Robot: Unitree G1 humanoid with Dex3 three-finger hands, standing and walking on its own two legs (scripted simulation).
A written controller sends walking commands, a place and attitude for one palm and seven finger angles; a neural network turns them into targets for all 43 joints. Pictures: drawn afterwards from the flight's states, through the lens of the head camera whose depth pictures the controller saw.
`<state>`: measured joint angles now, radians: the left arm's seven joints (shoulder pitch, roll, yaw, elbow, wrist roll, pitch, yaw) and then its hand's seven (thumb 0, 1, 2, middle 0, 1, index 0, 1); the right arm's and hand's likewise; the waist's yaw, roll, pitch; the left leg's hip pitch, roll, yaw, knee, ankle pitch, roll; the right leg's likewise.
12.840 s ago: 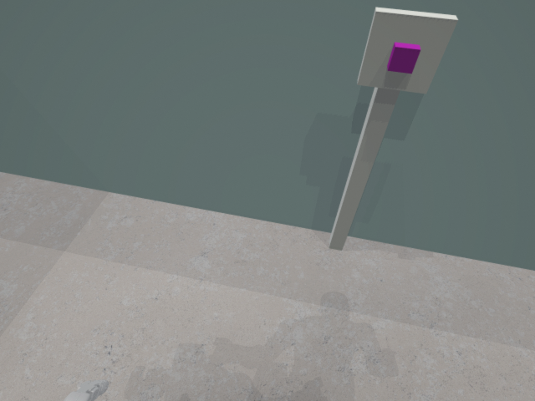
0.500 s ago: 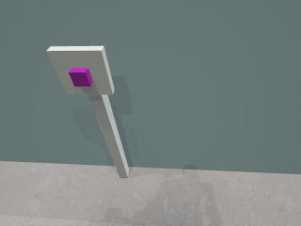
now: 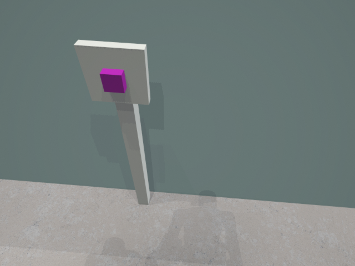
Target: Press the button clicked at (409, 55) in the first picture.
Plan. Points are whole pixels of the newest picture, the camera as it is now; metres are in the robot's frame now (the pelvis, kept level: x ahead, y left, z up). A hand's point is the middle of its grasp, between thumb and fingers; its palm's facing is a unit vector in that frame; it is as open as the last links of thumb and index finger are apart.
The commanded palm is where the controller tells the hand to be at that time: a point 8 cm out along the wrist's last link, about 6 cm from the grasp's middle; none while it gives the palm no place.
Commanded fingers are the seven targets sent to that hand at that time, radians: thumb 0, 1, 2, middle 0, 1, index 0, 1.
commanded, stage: come to a stop and stand still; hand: left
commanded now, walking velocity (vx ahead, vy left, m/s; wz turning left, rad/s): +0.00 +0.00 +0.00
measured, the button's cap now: (114, 80) +0.54 +0.23 +0.13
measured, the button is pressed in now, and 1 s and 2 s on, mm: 0 0 0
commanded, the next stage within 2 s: look again from close up in 0.10 s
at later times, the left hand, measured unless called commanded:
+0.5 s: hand out of the picture +0.03 +0.17 -0.17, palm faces +0.03 -0.97 -0.25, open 7.4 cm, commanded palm none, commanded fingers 0.00 0.90 0.90 -0.20 -0.30 -0.20 -0.30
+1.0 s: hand (120, 220) +0.21 +0.15 -0.01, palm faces +0.26 -0.96 -0.10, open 6.9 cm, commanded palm +0.12 +0.20 -0.05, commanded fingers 0.00 0.90 0.90 -0.50 -0.63 -0.50 -0.63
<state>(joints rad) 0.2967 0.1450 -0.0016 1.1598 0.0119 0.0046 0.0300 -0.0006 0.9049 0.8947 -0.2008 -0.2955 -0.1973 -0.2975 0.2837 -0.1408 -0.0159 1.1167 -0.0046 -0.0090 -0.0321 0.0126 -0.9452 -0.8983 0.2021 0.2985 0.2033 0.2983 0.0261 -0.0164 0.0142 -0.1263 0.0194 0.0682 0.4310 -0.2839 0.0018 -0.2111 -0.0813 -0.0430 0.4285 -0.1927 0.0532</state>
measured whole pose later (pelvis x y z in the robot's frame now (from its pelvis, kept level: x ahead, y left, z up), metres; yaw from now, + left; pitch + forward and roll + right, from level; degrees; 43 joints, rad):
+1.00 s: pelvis +0.01 -0.04 -0.01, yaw +2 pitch +3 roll +1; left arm 0.37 0.14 0.08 0.16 -0.15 -0.18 0.04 0.01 0.91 0.89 -0.29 -0.39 -0.28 -0.39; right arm 0.26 -0.24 -0.05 0.82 0.03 -0.28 -0.08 0.01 -0.91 -0.90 0.20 0.30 0.20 0.30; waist -0.01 0.04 -0.05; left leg -0.28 0.05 0.02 0.59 -0.36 -0.05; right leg -0.37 -0.06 -0.09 0.64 -0.32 0.00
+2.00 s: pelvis +0.00 -0.01 -0.03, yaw +3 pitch +4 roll -2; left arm 0.39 0.26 0.21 -0.21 -0.27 -0.15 -0.25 0.01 0.89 0.90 -1.30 -1.49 -1.30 -1.49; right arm 0.25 -0.24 0.03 0.55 0.04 -0.33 -0.06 0.01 -0.91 -0.90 0.20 0.30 0.20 0.30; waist 0.02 0.03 -0.09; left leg -0.43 0.05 0.00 0.82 -0.47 -0.01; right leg -0.47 -0.07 -0.09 0.77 -0.37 0.03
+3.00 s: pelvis -0.01 -0.02 -0.01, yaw +2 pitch -2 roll -1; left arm 0.15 0.29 0.28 -0.08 -0.30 0.04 -0.32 0.01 0.89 0.90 -1.30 -1.50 -1.30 -1.50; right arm 0.24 -0.25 0.08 0.62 0.05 -0.30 -0.10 0.01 -0.90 -0.90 0.20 0.30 0.21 0.30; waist 0.05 0.05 -0.02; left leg -0.19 0.05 0.01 0.58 -0.35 -0.03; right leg -0.25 -0.06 -0.09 0.56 -0.27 0.02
